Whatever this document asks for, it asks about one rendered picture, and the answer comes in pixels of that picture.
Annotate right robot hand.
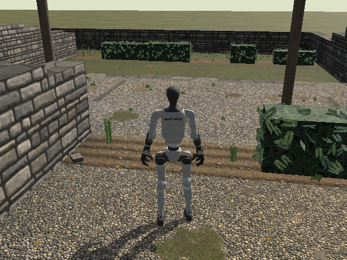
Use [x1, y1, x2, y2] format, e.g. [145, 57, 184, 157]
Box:
[192, 153, 204, 166]

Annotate left robot shin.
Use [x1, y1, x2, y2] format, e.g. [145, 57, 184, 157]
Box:
[157, 181, 165, 218]

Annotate robot left upper arm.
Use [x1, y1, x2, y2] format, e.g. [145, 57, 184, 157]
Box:
[148, 109, 162, 139]

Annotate robot right upper arm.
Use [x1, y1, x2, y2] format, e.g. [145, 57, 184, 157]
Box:
[184, 109, 199, 140]

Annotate right robot foot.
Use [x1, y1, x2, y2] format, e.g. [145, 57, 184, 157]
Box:
[184, 207, 192, 221]

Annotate left robot forearm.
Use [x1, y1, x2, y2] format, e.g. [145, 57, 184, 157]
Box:
[143, 131, 153, 155]

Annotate right robot forearm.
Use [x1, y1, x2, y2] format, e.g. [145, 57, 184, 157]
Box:
[193, 131, 203, 155]

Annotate left robot hand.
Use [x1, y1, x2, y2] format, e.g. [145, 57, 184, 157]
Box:
[141, 153, 153, 166]

